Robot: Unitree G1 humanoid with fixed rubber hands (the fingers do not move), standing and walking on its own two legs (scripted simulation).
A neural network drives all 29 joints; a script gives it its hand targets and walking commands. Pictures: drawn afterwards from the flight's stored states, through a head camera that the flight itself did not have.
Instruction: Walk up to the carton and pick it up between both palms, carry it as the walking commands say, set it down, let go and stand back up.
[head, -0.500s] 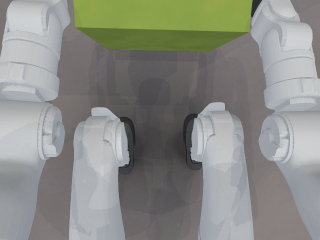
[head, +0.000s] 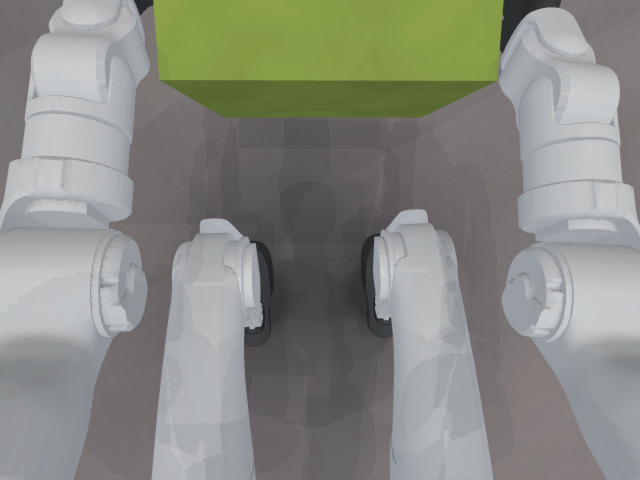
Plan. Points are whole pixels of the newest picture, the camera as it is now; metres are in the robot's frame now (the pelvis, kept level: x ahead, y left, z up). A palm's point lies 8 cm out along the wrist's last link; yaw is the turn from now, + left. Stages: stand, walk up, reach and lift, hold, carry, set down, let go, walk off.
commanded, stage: reach and lift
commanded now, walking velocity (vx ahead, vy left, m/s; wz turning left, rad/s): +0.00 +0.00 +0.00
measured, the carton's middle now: (325, 34) +0.55 -0.03 -0.16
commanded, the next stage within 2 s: none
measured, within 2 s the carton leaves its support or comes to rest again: neither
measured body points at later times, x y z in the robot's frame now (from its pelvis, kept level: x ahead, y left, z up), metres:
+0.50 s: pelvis +0.00 +0.00 +0.06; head +0.31 -0.01 +0.37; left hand +0.55 +0.15 -0.02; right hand +0.53 -0.21 -0.02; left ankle +0.16 +0.11 -0.44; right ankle +0.16 -0.14 -0.44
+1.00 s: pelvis +0.01 +0.00 +0.12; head +0.29 -0.01 +0.46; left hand +0.54 +0.15 +0.04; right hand +0.51 -0.22 +0.05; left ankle +0.16 +0.11 -0.44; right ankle +0.16 -0.14 -0.44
